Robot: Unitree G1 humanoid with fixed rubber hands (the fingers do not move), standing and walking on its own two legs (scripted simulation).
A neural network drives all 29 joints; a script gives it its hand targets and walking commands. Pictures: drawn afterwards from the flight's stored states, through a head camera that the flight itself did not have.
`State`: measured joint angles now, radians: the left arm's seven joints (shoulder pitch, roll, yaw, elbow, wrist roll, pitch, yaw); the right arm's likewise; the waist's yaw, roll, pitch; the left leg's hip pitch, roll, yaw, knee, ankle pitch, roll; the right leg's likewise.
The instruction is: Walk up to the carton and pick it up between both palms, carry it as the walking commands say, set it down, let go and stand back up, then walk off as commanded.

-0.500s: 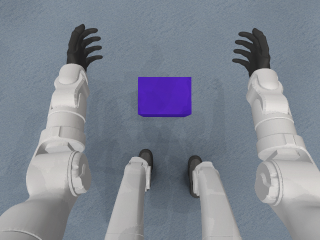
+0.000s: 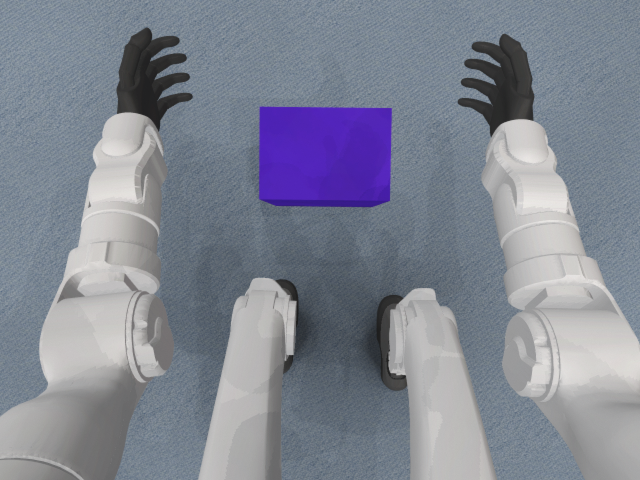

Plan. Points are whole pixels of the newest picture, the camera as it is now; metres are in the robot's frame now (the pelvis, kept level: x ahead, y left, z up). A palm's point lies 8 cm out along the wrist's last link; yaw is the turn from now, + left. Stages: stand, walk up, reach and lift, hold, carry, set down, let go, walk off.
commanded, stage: reach and lift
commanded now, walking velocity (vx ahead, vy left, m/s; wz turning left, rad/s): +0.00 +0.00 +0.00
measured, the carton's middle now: (324, 164) +0.47 +0.05 -0.43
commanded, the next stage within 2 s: none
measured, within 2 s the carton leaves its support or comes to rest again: neither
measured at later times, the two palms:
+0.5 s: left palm (193, 138) +0.48 +0.24 -0.27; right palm (459, 145) +0.49 -0.15 -0.27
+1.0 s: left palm (219, 153) +0.47 +0.23 -0.37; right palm (441, 157) +0.49 -0.15 -0.37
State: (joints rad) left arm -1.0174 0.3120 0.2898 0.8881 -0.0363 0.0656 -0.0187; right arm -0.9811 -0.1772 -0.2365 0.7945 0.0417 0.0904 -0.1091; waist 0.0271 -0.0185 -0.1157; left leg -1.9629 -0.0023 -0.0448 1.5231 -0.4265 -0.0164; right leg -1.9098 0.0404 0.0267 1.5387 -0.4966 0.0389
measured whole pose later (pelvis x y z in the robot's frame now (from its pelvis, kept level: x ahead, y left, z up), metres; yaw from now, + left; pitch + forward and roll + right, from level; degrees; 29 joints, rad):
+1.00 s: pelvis -0.04 +0.00 -0.18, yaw -1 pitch +37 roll -2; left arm -1.36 0.41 0.08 1.18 -0.26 -0.03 0.07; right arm -1.34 -0.32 -0.01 1.07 0.27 0.01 -0.15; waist 0.04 -0.01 0.35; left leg -2.32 0.01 -0.04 2.17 -0.50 -0.01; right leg -2.26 0.07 0.03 2.19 -0.59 0.07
